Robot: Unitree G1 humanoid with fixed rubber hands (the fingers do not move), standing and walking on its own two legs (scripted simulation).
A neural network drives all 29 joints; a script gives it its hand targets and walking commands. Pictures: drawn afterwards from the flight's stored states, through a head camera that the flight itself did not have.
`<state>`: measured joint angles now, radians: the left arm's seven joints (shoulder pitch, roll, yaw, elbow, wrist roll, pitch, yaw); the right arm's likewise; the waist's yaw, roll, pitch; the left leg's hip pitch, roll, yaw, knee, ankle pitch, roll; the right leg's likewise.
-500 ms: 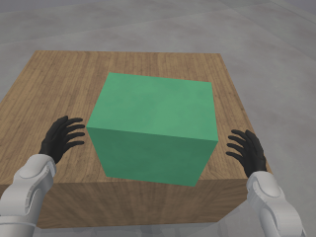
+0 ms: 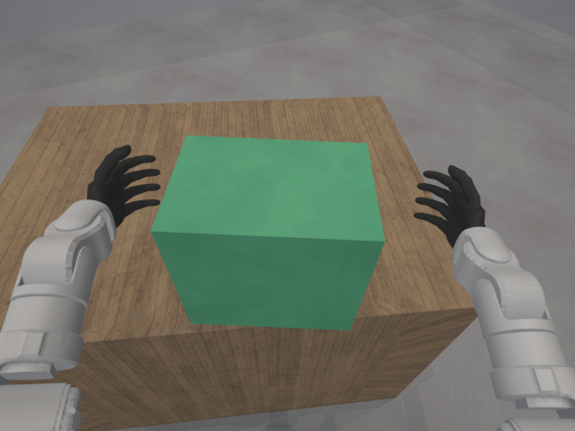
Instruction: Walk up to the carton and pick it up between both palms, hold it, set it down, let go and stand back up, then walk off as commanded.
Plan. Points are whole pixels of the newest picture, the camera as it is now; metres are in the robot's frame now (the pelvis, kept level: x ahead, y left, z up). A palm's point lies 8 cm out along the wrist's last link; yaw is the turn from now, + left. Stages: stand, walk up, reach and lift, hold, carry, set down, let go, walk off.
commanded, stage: reach and lift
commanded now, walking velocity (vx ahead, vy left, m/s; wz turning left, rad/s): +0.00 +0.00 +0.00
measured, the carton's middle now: (273, 239) +0.41 +0.01 +0.02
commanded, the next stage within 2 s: none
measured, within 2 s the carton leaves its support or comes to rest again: neither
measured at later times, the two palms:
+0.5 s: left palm (109, 175) +0.44 +0.23 +0.14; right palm (450, 190) +0.40 -0.23 +0.14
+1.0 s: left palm (136, 240) +0.41 +0.22 +0.03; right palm (407, 241) +0.39 -0.20 +0.03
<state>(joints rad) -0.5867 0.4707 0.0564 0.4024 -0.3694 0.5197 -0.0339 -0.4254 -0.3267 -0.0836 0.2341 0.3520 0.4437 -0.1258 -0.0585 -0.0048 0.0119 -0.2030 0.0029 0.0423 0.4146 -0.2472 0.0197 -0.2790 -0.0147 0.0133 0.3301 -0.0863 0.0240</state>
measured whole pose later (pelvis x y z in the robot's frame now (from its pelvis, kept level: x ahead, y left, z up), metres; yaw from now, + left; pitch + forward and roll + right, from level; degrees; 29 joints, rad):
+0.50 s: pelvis +0.01 -0.01 +0.00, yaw +2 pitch +5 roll -1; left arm -0.82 0.53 0.04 0.72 -0.33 0.43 -0.07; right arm -0.67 -0.29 -0.05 0.50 0.36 0.39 -0.17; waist -0.12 -0.03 -0.01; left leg -0.26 0.02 -0.01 0.41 -0.24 0.00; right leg -0.31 -0.01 -0.03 0.31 -0.08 0.01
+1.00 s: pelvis +0.00 +0.00 -0.02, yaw +2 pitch +14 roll -1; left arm -0.77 0.38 -0.12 1.14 -0.39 -0.07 -0.02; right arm -0.63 -0.17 -0.07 0.83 0.23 0.02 -0.13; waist -0.08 0.02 -0.14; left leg -0.55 0.00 0.00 0.61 -0.30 0.01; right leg -0.60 -0.02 -0.03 0.50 -0.14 0.02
